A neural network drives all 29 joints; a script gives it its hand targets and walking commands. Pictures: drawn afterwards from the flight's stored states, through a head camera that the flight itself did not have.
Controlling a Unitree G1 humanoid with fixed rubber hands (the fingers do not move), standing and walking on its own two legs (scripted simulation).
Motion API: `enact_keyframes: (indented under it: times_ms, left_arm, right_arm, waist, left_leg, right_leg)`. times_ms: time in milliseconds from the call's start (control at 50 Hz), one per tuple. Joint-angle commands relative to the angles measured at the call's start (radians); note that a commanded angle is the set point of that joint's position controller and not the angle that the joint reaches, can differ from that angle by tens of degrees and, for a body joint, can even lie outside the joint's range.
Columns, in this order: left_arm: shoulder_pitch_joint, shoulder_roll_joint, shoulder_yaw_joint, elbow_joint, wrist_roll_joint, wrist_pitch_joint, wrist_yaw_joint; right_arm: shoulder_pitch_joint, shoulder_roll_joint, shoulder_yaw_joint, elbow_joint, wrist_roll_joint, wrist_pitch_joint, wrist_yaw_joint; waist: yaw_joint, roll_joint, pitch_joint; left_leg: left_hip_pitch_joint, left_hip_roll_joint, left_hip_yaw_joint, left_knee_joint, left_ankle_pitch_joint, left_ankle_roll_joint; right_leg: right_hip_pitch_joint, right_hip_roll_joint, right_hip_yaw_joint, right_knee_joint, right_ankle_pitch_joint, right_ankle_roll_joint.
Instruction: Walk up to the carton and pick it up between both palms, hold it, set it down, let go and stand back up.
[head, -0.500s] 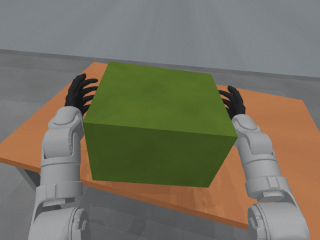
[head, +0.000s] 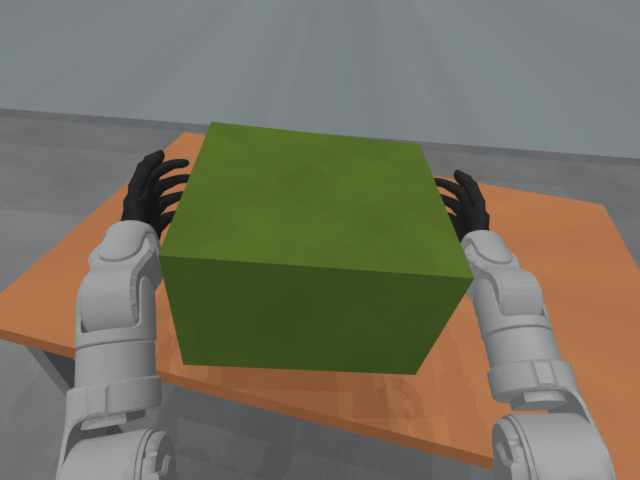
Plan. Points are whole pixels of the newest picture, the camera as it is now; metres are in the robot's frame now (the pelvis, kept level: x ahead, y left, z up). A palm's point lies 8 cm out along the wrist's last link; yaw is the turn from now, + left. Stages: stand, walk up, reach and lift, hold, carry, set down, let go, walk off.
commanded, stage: set down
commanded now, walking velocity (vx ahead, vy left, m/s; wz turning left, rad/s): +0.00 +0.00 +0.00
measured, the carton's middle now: (311, 245) +0.38 -0.02 +0.13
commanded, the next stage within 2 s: none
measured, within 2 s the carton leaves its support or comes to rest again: neither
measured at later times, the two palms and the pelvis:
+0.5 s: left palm (159, 251) +0.36 +0.17 +0.14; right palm (455, 259) +0.36 -0.22 +0.11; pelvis -0.01 -0.01 +0.00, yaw +0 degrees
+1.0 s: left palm (176, 262) +0.36 +0.15 +0.12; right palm (459, 257) +0.38 -0.23 +0.10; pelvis +0.01 -0.02 +0.00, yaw +0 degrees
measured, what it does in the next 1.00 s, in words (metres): stands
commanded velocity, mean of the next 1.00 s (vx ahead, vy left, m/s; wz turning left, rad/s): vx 0.00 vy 0.00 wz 0.00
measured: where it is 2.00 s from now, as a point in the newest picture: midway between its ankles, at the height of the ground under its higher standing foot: outside the picture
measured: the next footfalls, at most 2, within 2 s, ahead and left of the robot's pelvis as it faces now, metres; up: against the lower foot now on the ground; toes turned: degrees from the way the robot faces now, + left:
none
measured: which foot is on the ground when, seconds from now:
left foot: down 0.00-1.00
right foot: down 0.00-1.00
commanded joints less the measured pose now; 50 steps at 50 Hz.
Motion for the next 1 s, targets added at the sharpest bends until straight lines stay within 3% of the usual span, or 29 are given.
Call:
enact_keyframes:
  times_ms: [0,80,140,200,260,340,380,420,440,480,520,580,600,640,700,740,780,880,920,960,980]
  left_arm:
    - [-0.660,-0.500,-0.500,-0.142,-0.096,-0.094,-0.119]
    - [-0.586,-0.486,-0.444,-0.063,-0.042,-0.158,-0.128]
    - [-0.555,-0.508,-0.454,-0.030,-0.027,-0.185,-0.122]
    - [-0.528,-0.511,-0.465,-0.015,-0.031,-0.206,-0.109]
    - [-0.587,-0.524,-0.487,0.008,-0.056,-0.253,-0.090]
    - [-0.585,-0.538,-0.480,0.082,-0.037,-0.281,-0.060]
    - [-0.578,-0.537,-0.475,0.117,-0.031,-0.282,-0.059]
    - [-0.618,-0.550,-0.503,0.074,-0.052,-0.304,-0.055]
    - [-0.623,-0.554,-0.511,0.071,-0.057,-0.317,-0.046]
    - [-0.637,-0.585,-0.586,0.006,-0.088,-0.346,-0.021]
    - [-0.624,-0.591,-0.597,-0.017,-0.083,-0.360,0.001]
    - [-0.522,-0.557,-0.532,0.026,-0.037,-0.334,-0.002]
    - [-0.501,-0.570,-0.540,-0.008,-0.045,-0.328,-0.006]
    - [-0.467,-0.559,-0.521,-0.007,-0.028,-0.311,-0.010]
    - [-0.463,-0.558,-0.545,-0.051,-0.051,-0.310,-0.011]
    - [-0.450,-0.547,-0.527,-0.043,-0.039,-0.302,-0.015]
    - [-0.440,-0.560,-0.532,-0.072,-0.034,-0.294,-0.011]
    - [-0.439,-0.570,-0.546,-0.064,-0.041,-0.301,0.004]
    - [-0.454,-0.596,-0.587,-0.090,-0.057,-0.313,0.021]
    - [-0.458,-0.593,-0.591,-0.068,-0.050,-0.319,0.042]
    - [-0.467,-0.600,-0.602,-0.086,-0.052,-0.322,0.048]
  right_arm:
    - [-0.745,0.524,0.344,-0.383,0.052,-0.151,0.163]
    - [-0.724,0.505,0.346,-0.330,-0.020,-0.232,0.203]
    - [-0.706,0.484,0.335,-0.289,-0.047,-0.287,0.218]
    - [-0.698,0.474,0.333,-0.279,-0.061,-0.341,0.226]
    - [-0.762,0.505,0.340,-0.310,-0.087,-0.388,0.226]
    - [-0.742,0.479,0.285,-0.207,-0.134,-0.423,0.244]
    - [-0.740,0.485,0.255,-0.191,-0.159,-0.435,0.244]
    - [-0.765,0.511,0.269,-0.217,-0.155,-0.451,0.237]
    - [-0.760,0.519,0.278,-0.196,-0.145,-0.453,0.238]
    - [-0.752,0.512,0.294,-0.227,-0.121,-0.476,0.237]
    - [-0.709,0.495,0.301,-0.188,-0.099,-0.476,0.241]
    - [-0.656,0.465,0.318,-0.132,-0.087,-0.464,0.246]
    - [-0.658,0.462,0.326,-0.158,-0.076,-0.468,0.245]
    - [-0.630,0.443,0.326,-0.118,-0.062,-0.454,0.246]
    - [-0.653,0.454,0.361,-0.211,-0.049,-0.463,0.242]
    - [-0.629,0.451,0.360,-0.188,-0.055,-0.451,0.239]
    - [-0.636,0.434,0.352,-0.185,-0.050,-0.453,0.247]
    - [-0.636,0.397,0.328,-0.183,-0.060,-0.467,0.272]
    - [-0.651,0.381,0.317,-0.199,-0.052,-0.484,0.282]
    - [-0.631,0.362,0.297,-0.146,-0.048,-0.489,0.298]
    - [-0.616,0.355,0.277,-0.121,-0.053,-0.494,0.303]
  waist:
    - [-0.005,0.077,-0.348]
    - [0.050,0.031,-0.323]
    - [0.054,0.026,-0.288]
    - [0.059,0.020,-0.298]
    - [0.065,-0.037,-0.343]
    - [0.074,-0.029,-0.291]
    - [0.067,-0.030,-0.283]
    - [0.059,-0.035,-0.370]
    - [0.064,-0.019,-0.382]
    - [0.037,0.028,-0.506]
    - [0.037,0.057,-0.521]
    - [0.064,0.016,-0.438]
    - [0.061,0.007,-0.472]
    - [0.066,0.025,-0.409]
    - [0.066,-0.016,-0.460]
    - [0.063,-0.036,-0.410]
    - [0.065,-0.008,-0.414]
    - [0.065,-0.026,-0.449]
    - [0.058,0.001,-0.482]
    - [0.060,0.022,-0.452]
    - [0.048,0.045,-0.462]
  left_leg:
    - [0.111,-0.051,0.060,-0.002,0.373,-0.053]
    - [0.114,-0.036,0.071,-0.032,0.348,-0.037]
    - [0.137,-0.027,0.074,-0.040,0.341,-0.041]
    - [0.142,-0.028,0.080,-0.032,0.361,-0.039]
    - [0.082,-0.038,0.088,-0.051,0.269,-0.012]
    - [0.069,-0.023,0.091,-0.087,0.150,-0.006]
    - [0.057,-0.027,0.100,-0.087,0.118,0.001]
    - [0.046,-0.035,0.103,-0.074,0.145,0.001]
    - [0.041,-0.035,0.097,-0.069,0.168,-0.004]
    - [0.100,-0.034,0.085,-0.027,0.298,-0.031]
    - [0.147,-0.030,0.072,-0.007,0.380,-0.051]
    - [0.125,-0.031,0.072,-0.010,0.401,-0.037]
    - [0.112,-0.033,0.068,-0.006,0.431,-0.039]
    - [0.091,-0.035,0.064,-0.013,0.418,-0.046]
    - [0.061,-0.040,0.064,-0.002,0.437,-0.033]
    - [0.023,-0.041,0.068,-0.021,0.390,-0.025]
    - [0.044,-0.036,0.065,-0.014,0.427,-0.036]
    - [0.085,-0.023,0.060,-0.015,0.418,-0.039]
    - [0.122,-0.015,0.054,0.003,0.460,-0.056]
    - [0.173,-0.007,0.050,0.007,0.442,-0.060]
    - [0.200,0.000,0.051,0.014,0.476,-0.068]
  right_leg:
    - [0.157,0.034,-0.036,0.030,0.294,0.027]
    - [0.182,0.034,-0.053,0.025,0.269,0.024]
    - [0.143,0.037,-0.066,0.005,0.199,0.015]
    - [0.144,0.031,-0.067,0.009,0.219,0.016]
    - [0.166,0.022,-0.062,0.009,0.233,0.037]
    - [0.092,0.017,-0.066,-0.016,0.069,0.026]
    - [0.082,0.007,-0.063,-0.022,0.051,0.030]
    - [0.130,0.005,-0.059,0.000,0.128,0.046]
    - [0.145,0.004,-0.053,0.011,0.165,0.045]
    - [0.169,0.012,-0.058,0.043,0.298,0.044]
    - [0.150,0.017,-0.059,0.042,0.346,0.037]
    - [0.167,0.014,-0.049,0.037,0.412,0.045]
    - [0.195,0.018,-0.055,0.054,0.466,0.052]
    - [0.188,0.016,-0.056,0.052,0.457,0.048]
    - [0.232,0.015,-0.045,0.073,0.564,0.059]
    - [0.249,0.010,-0.043,0.080,0.580,0.065]
    - [0.229,0.012,-0.050,0.086,0.595,0.057]
    - [0.179,0.021,-0.062,0.073,0.575,0.047]
    - [0.135,0.031,-0.072,0.073,0.561,0.034]
    - [0.049,0.034,-0.082,0.042,0.445,0.015]
    - [0.024,0.037,-0.087,0.044,0.449,0.011]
